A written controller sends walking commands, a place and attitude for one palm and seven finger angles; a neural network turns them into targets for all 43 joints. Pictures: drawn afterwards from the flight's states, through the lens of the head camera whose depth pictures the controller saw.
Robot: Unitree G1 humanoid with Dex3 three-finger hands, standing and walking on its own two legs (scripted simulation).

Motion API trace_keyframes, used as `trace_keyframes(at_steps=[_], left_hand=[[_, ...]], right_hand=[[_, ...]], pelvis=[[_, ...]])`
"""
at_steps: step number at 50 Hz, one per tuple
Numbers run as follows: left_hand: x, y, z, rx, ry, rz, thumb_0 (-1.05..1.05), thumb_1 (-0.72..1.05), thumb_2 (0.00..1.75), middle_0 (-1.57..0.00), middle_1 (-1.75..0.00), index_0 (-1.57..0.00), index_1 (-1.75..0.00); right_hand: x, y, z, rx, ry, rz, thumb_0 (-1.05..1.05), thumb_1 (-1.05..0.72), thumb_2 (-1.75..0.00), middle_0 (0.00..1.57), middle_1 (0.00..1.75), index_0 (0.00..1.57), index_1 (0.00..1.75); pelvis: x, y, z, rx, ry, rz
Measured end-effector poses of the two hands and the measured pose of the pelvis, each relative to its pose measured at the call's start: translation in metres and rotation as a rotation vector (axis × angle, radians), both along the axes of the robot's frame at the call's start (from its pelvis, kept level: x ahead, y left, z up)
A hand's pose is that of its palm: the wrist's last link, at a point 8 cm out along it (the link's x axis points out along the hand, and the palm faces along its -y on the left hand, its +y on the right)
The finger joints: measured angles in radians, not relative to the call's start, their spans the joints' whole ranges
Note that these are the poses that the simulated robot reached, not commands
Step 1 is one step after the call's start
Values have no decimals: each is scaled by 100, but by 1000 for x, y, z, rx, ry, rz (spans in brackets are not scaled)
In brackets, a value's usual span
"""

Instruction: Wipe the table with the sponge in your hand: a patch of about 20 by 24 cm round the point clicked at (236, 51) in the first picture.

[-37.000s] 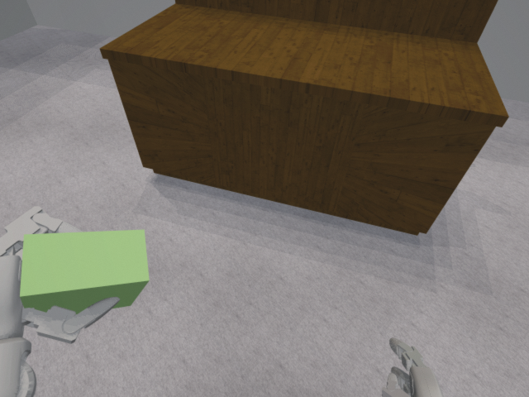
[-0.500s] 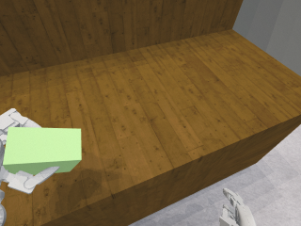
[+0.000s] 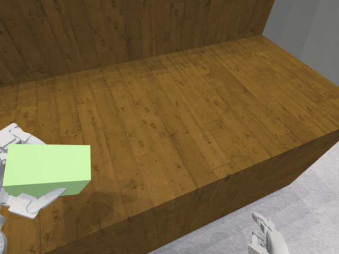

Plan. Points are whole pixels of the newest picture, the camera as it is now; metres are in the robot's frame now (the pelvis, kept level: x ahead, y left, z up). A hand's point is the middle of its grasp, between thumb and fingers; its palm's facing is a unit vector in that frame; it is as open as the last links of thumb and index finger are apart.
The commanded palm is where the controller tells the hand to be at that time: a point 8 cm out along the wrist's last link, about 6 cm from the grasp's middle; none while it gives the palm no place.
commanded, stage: shuffle to correct the standing spot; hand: left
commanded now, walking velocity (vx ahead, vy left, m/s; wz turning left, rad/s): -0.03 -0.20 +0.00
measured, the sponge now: (61, 172) +0.23 +0.21 +0.14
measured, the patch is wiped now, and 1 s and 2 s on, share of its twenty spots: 0.00 0.00 0.00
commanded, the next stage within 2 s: come to a stop and stand still in 0.70 s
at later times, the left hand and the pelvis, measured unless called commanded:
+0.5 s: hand (35, 169) +0.22 +0.25 +0.16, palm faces +0.34 -0.84 -0.41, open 9.8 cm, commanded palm +0.16 +0.28 +0.19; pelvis +0.00 +0.00 +0.00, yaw +0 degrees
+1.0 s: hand (7, 148) +0.24 +0.29 +0.18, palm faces +0.41 -0.83 -0.39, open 9.8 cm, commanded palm +0.16 +0.29 +0.19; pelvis -0.01 +0.02 +0.00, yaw -3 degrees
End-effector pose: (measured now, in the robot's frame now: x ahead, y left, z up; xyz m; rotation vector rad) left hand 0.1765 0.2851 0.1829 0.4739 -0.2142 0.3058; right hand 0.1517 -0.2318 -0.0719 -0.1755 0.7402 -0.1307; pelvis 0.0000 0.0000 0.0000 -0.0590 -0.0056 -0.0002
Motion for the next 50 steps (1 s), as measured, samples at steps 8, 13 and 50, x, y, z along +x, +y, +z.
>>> trace_keyframes(at_steps=[8, 13, 50], left_hand=[[0, 5, -3, -8, 3, 7, -1, -48, 106, -77, -136, -76, -136], [0, 5, 0, 1, 1, 6, -1, -48, 106, -77, -136, -76, -136], [26, 49, 14, 45, -167, 3, -1, -48, 106, -77, -136, -76, -136]], right_hand=[[-3, 5, 0, 1, 3, 0, 1, -90, -90, 20, 30, 20, 30], [-3, 9, 0, 11, 8, 9, 1, -90, -90, 20, 30, 20, 30], [0, 22, 18, -61, -39, 89, 2, -90, -90, 21, 30, 20, 30]], pelvis=[[-1, 4, 0, -2, 2, 0], [-1, 4, 2, -6, 2, 3], [-8, 20, 4, 45, -15, -44]])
